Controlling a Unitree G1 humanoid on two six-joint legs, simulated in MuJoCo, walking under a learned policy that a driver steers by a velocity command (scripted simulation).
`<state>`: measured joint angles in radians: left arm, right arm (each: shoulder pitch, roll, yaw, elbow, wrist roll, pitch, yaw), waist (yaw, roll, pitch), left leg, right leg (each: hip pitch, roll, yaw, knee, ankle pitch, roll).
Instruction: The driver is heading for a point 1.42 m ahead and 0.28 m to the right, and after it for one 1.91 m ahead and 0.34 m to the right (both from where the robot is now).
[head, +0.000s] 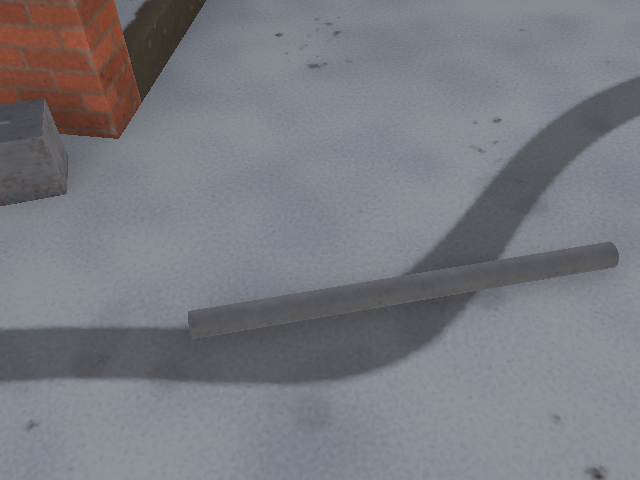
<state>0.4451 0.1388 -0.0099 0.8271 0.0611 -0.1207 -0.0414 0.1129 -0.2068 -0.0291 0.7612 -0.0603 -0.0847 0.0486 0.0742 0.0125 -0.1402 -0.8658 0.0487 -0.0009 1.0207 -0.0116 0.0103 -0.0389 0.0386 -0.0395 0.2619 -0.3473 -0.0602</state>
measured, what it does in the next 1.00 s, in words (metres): walks ahead: left foot, then right foot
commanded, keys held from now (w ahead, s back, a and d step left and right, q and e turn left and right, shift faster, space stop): w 0.16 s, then no key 0.84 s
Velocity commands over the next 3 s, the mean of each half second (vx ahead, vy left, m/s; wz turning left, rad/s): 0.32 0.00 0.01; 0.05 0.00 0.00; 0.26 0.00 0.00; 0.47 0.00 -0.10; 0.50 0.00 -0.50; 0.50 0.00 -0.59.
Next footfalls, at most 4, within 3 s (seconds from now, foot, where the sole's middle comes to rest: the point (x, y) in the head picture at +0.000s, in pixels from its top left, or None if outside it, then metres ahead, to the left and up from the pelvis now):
0.16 left None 0.30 0.12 -0.77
0.60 right None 0.43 -0.11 -0.77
1.76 left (299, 406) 0.71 0.15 -0.77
2.16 right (422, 343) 0.89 -0.14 -0.77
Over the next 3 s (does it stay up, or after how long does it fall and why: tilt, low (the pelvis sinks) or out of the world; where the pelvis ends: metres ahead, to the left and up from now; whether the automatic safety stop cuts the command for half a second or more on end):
stays up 1.16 -0.06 0.00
